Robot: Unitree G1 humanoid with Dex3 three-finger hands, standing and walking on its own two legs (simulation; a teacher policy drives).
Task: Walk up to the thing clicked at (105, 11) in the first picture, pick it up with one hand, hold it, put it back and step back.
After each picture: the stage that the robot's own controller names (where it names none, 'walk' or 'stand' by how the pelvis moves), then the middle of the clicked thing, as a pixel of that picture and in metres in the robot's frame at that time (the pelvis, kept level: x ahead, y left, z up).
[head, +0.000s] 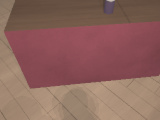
stand; out of the picture +1.07 -0.17 +0.02
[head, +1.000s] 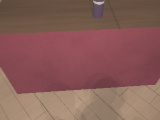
walk; out of the picture +0.97 -0.05 +0.05
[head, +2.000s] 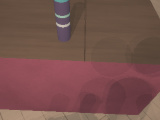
walk; (62, 18) +0.68 +0.17 +0.04
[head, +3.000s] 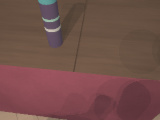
stand; (51, 21) +0.61 +0.18 +0.07
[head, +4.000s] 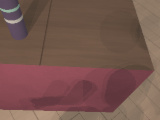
walk; (11, 11) +0.60 +0.31 +0.06
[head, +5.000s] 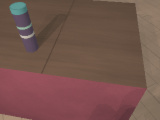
stand; (25, 29) +0.66 +0.31 +0.04
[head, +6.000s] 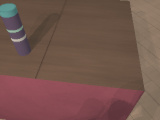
stand; (16, 32) +0.62 +0.33 +0.04
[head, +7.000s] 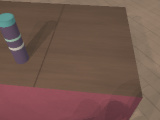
stand; (14, 41) +0.59 +0.34 +0.02
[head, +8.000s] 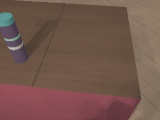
stand; (13, 40) +0.60 +0.35 +0.02
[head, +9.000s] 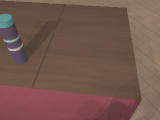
stand; (13, 41) +0.59 +0.35 +0.02
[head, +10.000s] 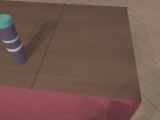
rise first; (12, 42) +0.58 +0.35 +0.02
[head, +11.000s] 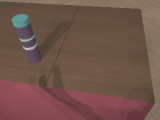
rise first; (28, 41) +0.60 +0.32 +0.02
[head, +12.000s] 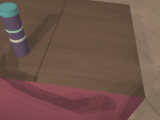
go down; (16, 32) +0.61 +0.30 +0.03
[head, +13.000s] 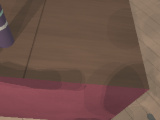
go down; out of the picture +0.58 +0.30 +0.07
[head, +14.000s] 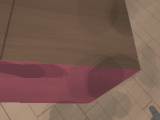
close in; out of the picture +0.60 +0.31 +0.10
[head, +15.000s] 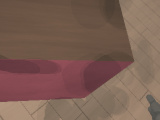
close; out of the picture +0.60 +0.34 +0.12
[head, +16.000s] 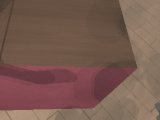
lift; out of the picture +0.60 +0.29 +0.11
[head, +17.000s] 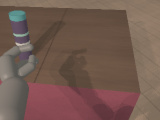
lift; (22, 37) +0.64 +0.32 +0.05
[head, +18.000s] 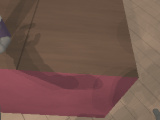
close; out of the picture +0.62 +0.32 +0.07
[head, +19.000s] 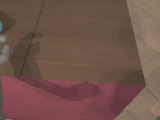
lift; out of the picture +0.71 +0.43 +0.01
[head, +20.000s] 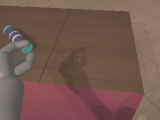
lift; (17, 38) +0.77 +0.42 -0.05
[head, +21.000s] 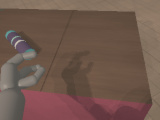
hold; (19, 44) +0.72 +0.41 -0.06
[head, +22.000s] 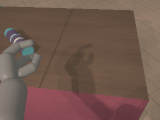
stand; (18, 41) +0.74 +0.41 -0.06
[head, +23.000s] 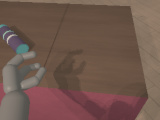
hold; (12, 39) +0.72 +0.42 -0.05
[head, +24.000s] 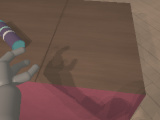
stand; (8, 35) +0.73 +0.43 -0.05
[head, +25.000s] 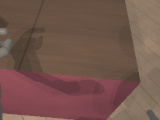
hold; out of the picture +0.72 +0.44 -0.02
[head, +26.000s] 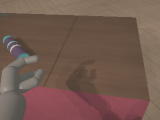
hold; (15, 48) +0.72 +0.46 -0.05
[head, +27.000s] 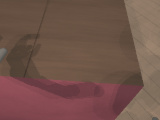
close; out of the picture +0.66 +0.49 -0.03
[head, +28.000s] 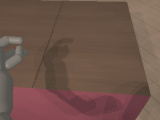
stand; out of the picture +0.62 +0.51 -0.02
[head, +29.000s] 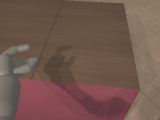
close; out of the picture +0.65 +0.55 -0.04
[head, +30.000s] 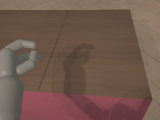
hold; out of the picture +0.56 +0.58 -0.03
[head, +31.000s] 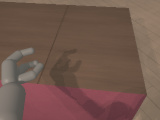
close; out of the picture +0.58 +0.60 -0.05
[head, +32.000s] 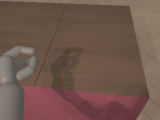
hold; out of the picture +0.52 +0.63 -0.03
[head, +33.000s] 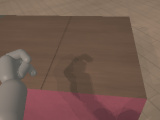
hold; out of the picture +0.52 +0.67 -0.05
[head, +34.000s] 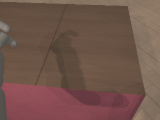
crouch; out of the picture +0.40 +0.73 -0.62
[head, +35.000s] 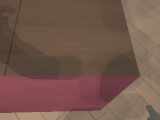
lower; out of the picture +0.17 +0.77 -0.69
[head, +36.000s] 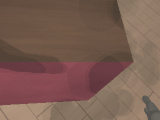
lower; out of the picture +0.20 +0.79 -0.66
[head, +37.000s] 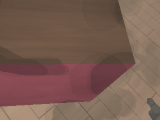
lower; out of the picture +0.19 +0.80 -0.66
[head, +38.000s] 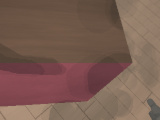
lower; out of the picture +0.20 +0.81 -0.66
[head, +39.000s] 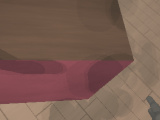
open; out of the picture +0.21 +0.83 -0.65
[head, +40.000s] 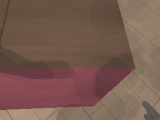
stand; out of the picture +0.21 +0.85 -0.67
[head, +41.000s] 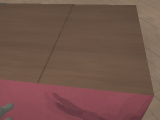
sink last; out of the picture +0.25 +0.88 -0.69
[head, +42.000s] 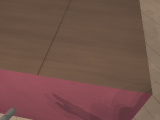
stand; out of the picture +0.27 +0.90 -0.71
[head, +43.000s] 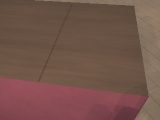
stand; out of the picture +0.29 +0.92 -0.73
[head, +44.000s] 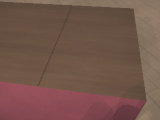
stand; out of the picture +0.28 +0.95 -0.75
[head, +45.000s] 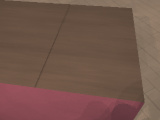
stand; out of the picture +0.28 +0.97 -0.75
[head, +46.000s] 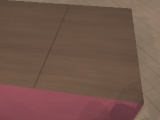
stand; out of the picture +0.27 +0.97 -0.75
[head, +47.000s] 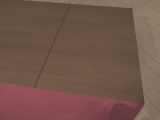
stand; out of the picture +0.27 +0.97 -0.75
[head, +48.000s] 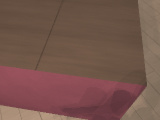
walk; out of the picture +0.29 +0.96 -0.74
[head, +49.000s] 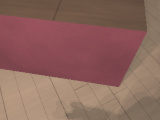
walk; out of the picture +0.59 +0.90 -0.72
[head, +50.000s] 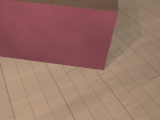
stand; out of the picture +0.90 +0.95 -0.73
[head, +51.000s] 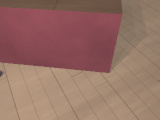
stand; out of the picture +0.85 +0.91 -0.73
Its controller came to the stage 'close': yes
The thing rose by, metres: 0.00
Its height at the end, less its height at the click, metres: -0.77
